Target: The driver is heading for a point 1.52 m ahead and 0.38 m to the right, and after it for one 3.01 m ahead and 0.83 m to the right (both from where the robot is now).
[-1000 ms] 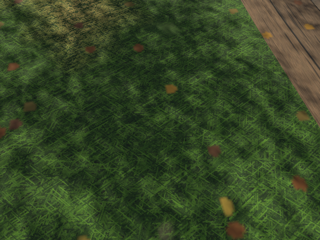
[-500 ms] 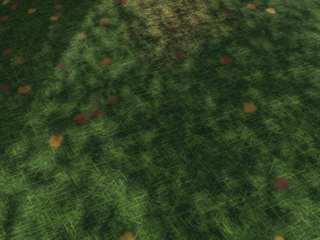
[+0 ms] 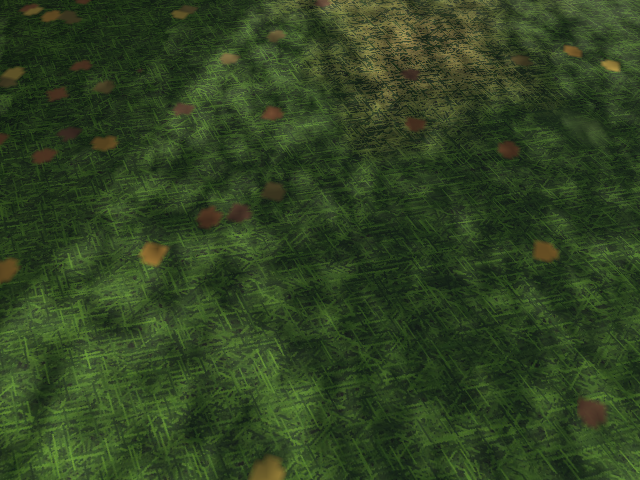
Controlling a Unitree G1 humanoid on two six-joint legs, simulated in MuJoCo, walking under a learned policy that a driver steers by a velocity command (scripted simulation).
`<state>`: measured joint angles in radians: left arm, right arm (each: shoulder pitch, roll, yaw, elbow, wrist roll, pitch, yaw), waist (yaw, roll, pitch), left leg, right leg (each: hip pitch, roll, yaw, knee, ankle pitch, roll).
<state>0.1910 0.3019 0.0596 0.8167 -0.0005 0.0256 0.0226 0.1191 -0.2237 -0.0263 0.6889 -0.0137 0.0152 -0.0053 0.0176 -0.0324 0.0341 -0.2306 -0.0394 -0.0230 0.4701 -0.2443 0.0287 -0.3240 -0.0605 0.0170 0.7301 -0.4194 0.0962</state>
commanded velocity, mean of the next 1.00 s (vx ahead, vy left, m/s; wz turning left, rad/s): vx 0.10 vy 0.00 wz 0.01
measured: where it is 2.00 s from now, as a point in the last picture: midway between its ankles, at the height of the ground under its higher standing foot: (392, 410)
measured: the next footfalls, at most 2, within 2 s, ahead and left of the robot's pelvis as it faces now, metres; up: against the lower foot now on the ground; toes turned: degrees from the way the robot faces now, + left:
right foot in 0.06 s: +0.03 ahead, -0.14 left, +0.00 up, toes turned -1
right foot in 1.30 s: +0.41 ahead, -0.14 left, +0.00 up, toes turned -11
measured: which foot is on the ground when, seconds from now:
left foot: down 0.00-1.00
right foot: up 0.00-0.04, down 0.06-0.84, up 0.86-1.00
